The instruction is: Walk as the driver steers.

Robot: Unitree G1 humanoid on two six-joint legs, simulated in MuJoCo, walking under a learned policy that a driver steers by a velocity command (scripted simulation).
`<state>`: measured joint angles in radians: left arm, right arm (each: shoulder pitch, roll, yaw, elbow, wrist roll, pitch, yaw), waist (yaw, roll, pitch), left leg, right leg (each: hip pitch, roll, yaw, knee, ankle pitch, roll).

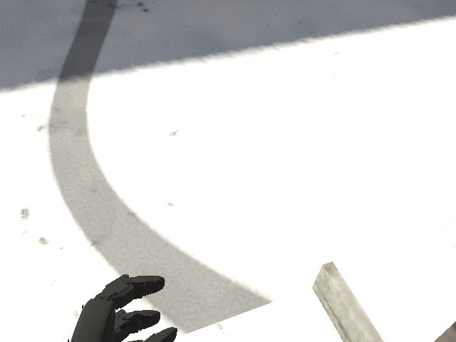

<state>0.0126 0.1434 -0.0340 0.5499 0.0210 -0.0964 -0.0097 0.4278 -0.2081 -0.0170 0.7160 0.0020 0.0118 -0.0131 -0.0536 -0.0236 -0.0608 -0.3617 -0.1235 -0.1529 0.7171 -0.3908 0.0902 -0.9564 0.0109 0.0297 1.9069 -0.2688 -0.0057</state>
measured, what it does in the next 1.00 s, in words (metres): climbs, turning left: right foot 0.17 m higher, then left foot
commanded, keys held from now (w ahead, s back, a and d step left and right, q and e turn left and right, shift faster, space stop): w+q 1.00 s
